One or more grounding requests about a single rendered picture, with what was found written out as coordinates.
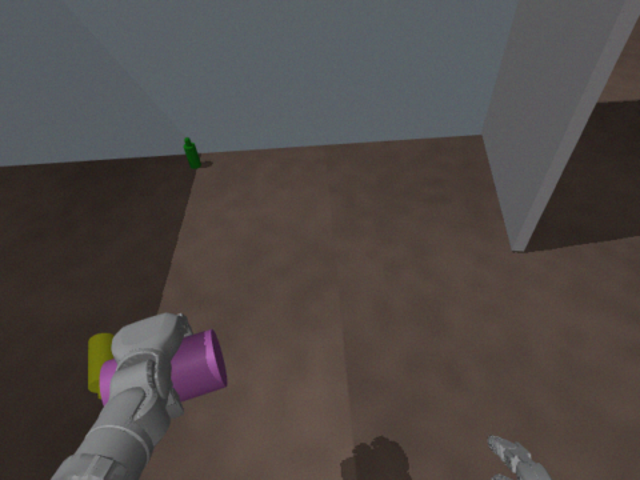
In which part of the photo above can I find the left robot arm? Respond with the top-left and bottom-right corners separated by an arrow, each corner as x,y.
50,348 -> 172,480

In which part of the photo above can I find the left robot hand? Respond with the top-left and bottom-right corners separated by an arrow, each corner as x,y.
111,312 -> 193,418

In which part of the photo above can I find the right robot hand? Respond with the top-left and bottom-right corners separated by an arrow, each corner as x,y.
487,435 -> 552,480

